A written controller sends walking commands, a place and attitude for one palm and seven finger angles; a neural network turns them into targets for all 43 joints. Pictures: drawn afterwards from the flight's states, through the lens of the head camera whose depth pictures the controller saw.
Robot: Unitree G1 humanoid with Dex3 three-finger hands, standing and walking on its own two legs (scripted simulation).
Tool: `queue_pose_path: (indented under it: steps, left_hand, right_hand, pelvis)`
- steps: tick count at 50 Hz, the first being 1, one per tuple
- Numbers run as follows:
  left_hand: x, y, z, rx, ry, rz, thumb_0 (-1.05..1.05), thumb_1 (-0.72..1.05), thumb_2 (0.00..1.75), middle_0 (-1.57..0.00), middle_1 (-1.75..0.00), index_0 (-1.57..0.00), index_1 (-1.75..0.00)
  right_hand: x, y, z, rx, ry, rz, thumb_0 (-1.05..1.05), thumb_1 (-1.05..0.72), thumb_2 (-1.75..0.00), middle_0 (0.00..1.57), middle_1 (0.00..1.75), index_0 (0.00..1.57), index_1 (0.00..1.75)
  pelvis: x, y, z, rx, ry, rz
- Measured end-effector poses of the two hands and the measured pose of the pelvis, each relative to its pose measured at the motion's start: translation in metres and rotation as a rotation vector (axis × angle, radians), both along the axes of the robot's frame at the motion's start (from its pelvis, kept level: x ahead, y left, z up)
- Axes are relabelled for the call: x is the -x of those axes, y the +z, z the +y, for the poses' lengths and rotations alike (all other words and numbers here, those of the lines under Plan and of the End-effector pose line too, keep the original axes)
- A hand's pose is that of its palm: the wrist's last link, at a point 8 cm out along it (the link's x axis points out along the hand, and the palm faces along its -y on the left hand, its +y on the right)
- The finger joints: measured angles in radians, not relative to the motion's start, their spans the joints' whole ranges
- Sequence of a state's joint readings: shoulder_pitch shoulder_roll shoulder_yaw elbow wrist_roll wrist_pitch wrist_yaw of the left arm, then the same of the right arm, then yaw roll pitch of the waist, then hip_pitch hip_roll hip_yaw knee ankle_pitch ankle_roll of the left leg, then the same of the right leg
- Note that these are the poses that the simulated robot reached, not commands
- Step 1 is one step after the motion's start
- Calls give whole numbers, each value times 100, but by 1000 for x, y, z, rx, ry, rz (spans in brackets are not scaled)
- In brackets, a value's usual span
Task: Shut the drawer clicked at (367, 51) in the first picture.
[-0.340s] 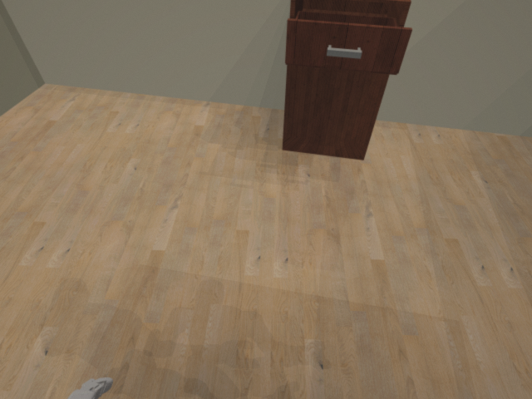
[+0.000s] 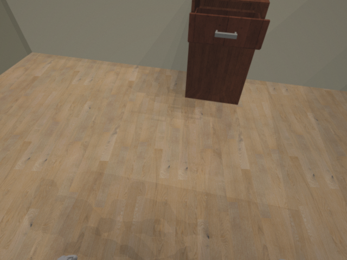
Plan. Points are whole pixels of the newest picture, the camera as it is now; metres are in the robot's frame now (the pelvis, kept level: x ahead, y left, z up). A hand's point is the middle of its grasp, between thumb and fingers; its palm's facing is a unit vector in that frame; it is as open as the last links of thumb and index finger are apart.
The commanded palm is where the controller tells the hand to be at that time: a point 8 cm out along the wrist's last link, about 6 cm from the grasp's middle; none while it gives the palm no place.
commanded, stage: stand and wait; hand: left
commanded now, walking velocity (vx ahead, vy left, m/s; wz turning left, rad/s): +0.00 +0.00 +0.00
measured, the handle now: (225, 33) +1.29 -0.22 -0.02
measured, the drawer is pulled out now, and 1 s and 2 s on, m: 0.28 0.28 0.28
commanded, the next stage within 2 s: look at it before walking up in 0.56 s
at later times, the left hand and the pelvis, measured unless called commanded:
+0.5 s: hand out of the picture +0.06 +0.25 -0.15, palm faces -0.03 -0.94 -0.33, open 7.3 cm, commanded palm none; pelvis -0.02 +0.00 +0.00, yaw +0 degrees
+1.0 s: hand out of the picture +0.06 +0.25 -0.15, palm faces -0.03 -0.94 -0.33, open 7.3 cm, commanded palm none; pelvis -0.02 +0.00 +0.01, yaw +0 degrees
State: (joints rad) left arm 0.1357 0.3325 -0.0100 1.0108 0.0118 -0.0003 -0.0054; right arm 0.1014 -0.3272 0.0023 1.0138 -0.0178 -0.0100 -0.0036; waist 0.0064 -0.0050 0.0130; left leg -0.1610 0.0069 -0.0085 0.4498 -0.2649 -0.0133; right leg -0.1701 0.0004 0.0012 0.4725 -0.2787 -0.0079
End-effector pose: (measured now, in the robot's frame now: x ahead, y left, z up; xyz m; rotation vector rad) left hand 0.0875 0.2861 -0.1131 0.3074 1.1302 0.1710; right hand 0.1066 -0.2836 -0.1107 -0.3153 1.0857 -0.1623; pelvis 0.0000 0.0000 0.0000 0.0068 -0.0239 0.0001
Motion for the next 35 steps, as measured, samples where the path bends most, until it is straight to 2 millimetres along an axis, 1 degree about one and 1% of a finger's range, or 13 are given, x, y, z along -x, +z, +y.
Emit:
queue_pose_path:
  steps: [7, 14, 19, 24, 35]
  left_hand:
    - [23, -3, 3, -6, 20, 54, 1, 91, 89, -20, -30, -20, -30]
    - [36, -2, 5, -10, 24, 77, 1, 91, 89, -20, -30, -20, -30]
    - [39, -2, 6, -11, 20, 80, 1, 91, 89, -20, -30, -20, -30]
    - [38, -1, 5, -9, 15, 75, 1, 91, 89, -20, -30, -20, -30]
    - [34, -1, 4, -2, 10, 63, 1, 91, 89, -20, -30, -20, -30]
  right_hand:
    - [25, -2, -8, 12, -27, 57, 1, -90, -90, 20, 30, 20, 30]
    - [47, -4, -13, 17, -45, 98, 1, -90, -90, 20, 30, 20, 30]
    - [57, -5, -13, 14, -51, 117, 1, -90, -90, 20, 30, 20, 30]
    - [63, -5, -12, 10, -56, 126, 1, -90, -90, 20, 30, 20, 30]
    - [65, -5, -8, 4, -54, 126, 1, -90, -90, 20, 30, 20, 30]
  pelvis:
    - [6, 2, -2, 2, -2, -9]
    - [12, 3, -2, 3, -3, -13]
    - [17, 4, -2, 3, -4, -12]
    - [19, 4, -1, 4, -5, -12]
    - [20, 5, 0, 4, -3, -9]
